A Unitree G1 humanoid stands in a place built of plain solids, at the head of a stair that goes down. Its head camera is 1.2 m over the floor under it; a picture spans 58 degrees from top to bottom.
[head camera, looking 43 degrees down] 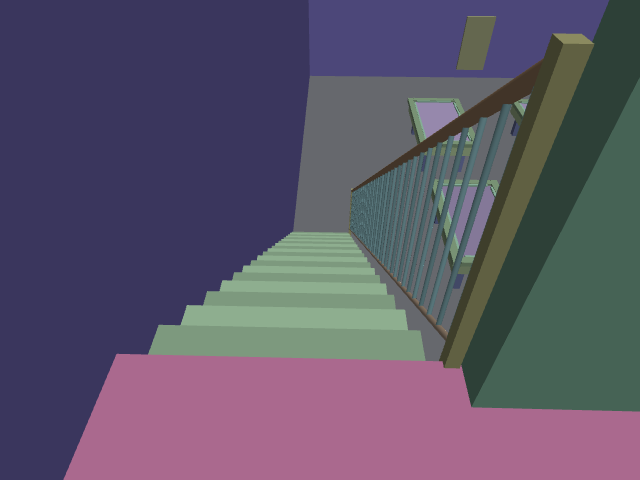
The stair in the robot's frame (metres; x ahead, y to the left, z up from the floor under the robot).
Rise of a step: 0.21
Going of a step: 0.27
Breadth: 1.03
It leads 1 degrees to the right of straight ahead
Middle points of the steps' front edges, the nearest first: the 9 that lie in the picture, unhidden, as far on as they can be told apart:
0.74 0.13 0.00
1.01 0.12 -0.21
1.28 0.11 -0.42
1.55 0.11 -0.64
1.81 0.10 -0.85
2.08 0.09 -1.06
2.35 0.09 -1.27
2.61 0.08 -1.48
2.88 0.07 -1.70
